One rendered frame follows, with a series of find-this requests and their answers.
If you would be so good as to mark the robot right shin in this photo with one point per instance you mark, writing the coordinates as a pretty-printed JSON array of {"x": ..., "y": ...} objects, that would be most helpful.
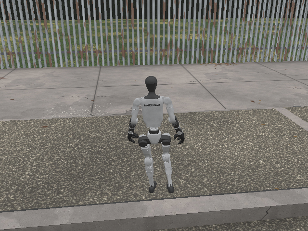
[{"x": 168, "y": 170}]

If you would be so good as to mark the right robot hand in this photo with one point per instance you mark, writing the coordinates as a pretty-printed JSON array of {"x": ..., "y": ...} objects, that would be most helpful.
[{"x": 179, "y": 137}]

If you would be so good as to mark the right robot forearm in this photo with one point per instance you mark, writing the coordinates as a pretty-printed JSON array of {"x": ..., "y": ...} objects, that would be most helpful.
[{"x": 177, "y": 127}]

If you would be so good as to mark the left robot upper arm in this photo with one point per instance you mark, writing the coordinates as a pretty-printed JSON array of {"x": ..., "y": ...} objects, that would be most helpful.
[{"x": 135, "y": 110}]

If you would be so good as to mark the robot left thigh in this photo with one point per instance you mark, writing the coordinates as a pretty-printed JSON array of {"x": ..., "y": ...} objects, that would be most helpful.
[{"x": 143, "y": 143}]

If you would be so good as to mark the left robot hand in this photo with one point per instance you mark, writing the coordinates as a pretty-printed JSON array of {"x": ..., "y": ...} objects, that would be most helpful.
[{"x": 134, "y": 135}]

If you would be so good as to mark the right robot upper arm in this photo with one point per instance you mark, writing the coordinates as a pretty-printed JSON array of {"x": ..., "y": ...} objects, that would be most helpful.
[{"x": 170, "y": 109}]

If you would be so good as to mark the left robot forearm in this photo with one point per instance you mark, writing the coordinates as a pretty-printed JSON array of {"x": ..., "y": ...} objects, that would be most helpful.
[{"x": 131, "y": 127}]

